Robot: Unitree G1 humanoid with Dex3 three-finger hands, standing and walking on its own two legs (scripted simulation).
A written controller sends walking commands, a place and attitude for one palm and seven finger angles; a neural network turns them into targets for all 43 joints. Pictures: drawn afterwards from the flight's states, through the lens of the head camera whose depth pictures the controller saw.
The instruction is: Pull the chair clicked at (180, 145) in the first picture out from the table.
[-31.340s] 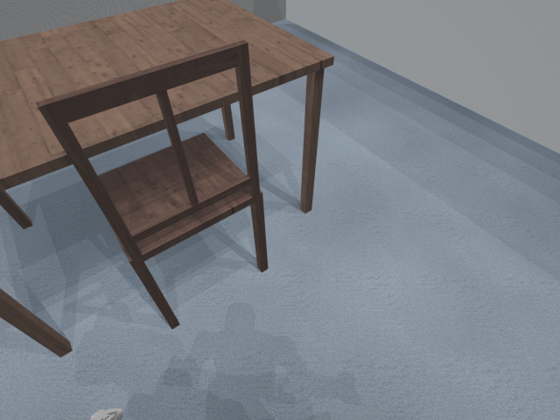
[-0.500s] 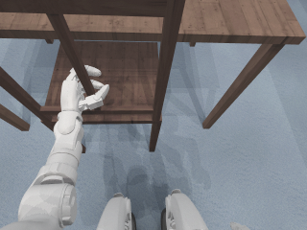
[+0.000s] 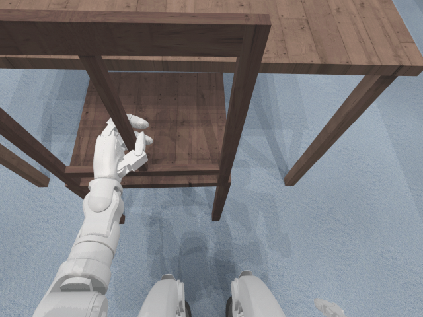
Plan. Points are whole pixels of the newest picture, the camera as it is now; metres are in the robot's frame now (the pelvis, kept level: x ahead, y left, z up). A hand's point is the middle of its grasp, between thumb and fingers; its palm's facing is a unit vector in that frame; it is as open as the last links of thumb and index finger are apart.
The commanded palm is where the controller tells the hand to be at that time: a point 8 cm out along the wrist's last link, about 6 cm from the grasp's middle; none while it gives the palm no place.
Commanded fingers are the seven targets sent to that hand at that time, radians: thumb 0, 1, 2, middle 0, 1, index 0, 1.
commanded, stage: hook a spindle and tug to test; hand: left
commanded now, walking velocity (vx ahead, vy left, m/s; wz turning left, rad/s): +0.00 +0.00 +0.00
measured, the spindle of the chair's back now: (125, 129) +0.44 +0.15 +0.05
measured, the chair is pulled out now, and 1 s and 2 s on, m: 0.02 0.11 0.20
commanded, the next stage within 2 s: step backward, pulling the chair out in 0.20 s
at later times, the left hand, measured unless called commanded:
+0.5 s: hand (141, 166) +0.38 +0.12 +0.02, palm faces +0.04 -0.99 -0.11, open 5.0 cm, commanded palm +0.37 +0.17 +0.02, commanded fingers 0.00 0.90 0.90 -0.50 -1.45 -0.50 -1.45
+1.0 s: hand (150, 195) +0.33 +0.10 +0.03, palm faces -0.03 -0.99 -0.14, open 5.1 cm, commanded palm +0.31 +0.15 +0.03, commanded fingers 0.00 0.90 0.90 -0.50 -1.45 -0.50 -1.45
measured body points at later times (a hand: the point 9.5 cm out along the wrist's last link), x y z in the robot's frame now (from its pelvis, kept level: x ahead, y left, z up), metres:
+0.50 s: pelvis +0.01 -0.01 +0.06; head +0.12 -0.01 +0.50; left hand +0.37 +0.17 +0.03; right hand +0.11 -0.25 -0.06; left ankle +0.00 +0.08 -0.63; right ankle +0.00 -0.11 -0.63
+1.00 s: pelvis -0.02 -0.01 +0.10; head +0.06 -0.03 +0.54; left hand +0.32 +0.15 +0.04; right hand +0.03 -0.27 -0.04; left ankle +0.00 +0.08 -0.63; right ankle +0.00 -0.11 -0.63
